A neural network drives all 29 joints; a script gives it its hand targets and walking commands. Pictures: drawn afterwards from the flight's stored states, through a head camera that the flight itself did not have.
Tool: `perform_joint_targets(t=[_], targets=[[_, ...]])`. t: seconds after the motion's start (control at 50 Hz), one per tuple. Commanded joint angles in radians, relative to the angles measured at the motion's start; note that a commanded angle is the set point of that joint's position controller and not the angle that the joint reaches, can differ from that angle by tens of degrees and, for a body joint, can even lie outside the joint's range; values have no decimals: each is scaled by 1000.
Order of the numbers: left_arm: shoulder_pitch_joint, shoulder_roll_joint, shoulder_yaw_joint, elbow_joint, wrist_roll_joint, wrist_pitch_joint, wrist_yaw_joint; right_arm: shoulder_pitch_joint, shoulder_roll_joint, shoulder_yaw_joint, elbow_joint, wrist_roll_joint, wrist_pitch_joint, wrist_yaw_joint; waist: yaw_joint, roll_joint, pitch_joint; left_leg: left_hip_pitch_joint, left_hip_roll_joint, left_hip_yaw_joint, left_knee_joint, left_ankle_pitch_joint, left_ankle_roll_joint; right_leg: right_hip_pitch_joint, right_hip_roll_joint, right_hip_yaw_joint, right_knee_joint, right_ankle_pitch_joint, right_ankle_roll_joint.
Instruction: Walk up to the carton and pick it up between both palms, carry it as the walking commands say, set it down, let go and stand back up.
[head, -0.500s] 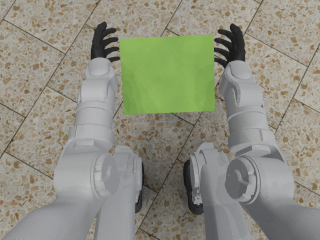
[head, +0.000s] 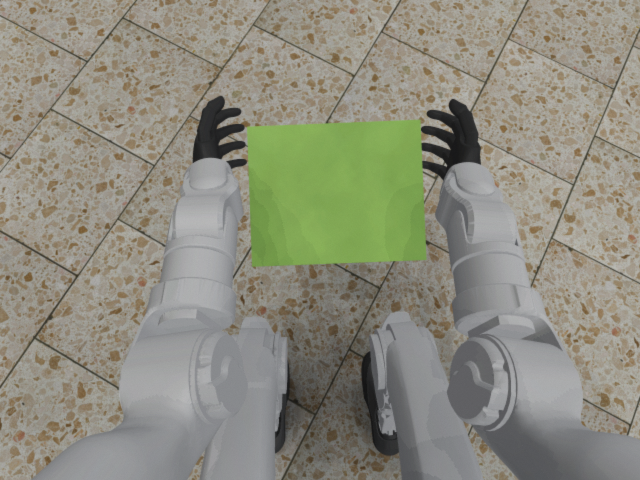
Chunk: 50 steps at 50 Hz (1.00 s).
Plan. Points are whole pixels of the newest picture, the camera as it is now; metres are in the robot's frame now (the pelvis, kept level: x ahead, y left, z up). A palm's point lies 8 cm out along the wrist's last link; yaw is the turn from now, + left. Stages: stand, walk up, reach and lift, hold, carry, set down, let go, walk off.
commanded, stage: reach and lift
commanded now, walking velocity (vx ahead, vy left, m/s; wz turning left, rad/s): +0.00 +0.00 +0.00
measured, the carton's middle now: (334, 200) +0.47 -0.01 -0.15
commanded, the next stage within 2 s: none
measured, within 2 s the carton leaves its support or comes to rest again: neither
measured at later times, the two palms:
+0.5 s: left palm (190, 146) +0.47 +0.14 +0.02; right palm (490, 153) +0.45 -0.15 +0.03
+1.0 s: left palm (156, 123) +0.45 +0.14 +0.10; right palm (539, 131) +0.44 -0.15 +0.10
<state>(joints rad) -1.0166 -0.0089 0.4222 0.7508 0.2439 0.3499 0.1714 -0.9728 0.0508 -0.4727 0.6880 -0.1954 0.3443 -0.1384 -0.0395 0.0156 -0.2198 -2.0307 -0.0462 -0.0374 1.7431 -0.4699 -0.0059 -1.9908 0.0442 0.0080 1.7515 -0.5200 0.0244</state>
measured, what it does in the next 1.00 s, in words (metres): rises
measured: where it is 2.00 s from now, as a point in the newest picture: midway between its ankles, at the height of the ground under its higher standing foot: (327, 419)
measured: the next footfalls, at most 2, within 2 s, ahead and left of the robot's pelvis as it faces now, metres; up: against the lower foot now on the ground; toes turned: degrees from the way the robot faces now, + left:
none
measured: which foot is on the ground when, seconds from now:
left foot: down 0.00-1.00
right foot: down 0.00-1.00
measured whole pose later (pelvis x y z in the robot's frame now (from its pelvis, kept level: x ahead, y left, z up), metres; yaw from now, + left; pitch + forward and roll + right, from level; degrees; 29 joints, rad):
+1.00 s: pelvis +0.04 +0.01 +0.14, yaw +1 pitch +33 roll -2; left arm -0.71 -0.11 0.41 0.66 0.27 0.33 0.13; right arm -0.67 0.12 -0.47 0.59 -0.24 0.33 -0.05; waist -0.05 0.03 -0.25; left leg -1.45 -0.05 -0.04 1.30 -0.42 0.01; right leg -1.41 0.03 0.03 1.29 -0.46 0.03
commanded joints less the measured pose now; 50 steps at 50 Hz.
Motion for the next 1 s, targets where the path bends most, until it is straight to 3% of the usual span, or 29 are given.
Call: perform_joint_targets(t=[0.0,0.64,0.98], targets=[[-585,-1045,-477,49,-152,-16,-362,-666,976,511,27,160,-11,353,-17,47,-949,642,-128,75,-183,137,-15,479,126,-74,-207,182,-9],[-367,-1102,-504,37,-127,-24,-356,-453,1005,520,-1,129,-15,369,-26,46,-812,924,-123,30,-449,173,-11,749,123,-38,-462,217,-5],[-225,-1129,-549,-18,-113,-36,-358,-295,1023,557,-35,110,-21,390,-27,38,-732,1127,-105,-13,-624,257,-7,911,112,-17,-625,293,-9]])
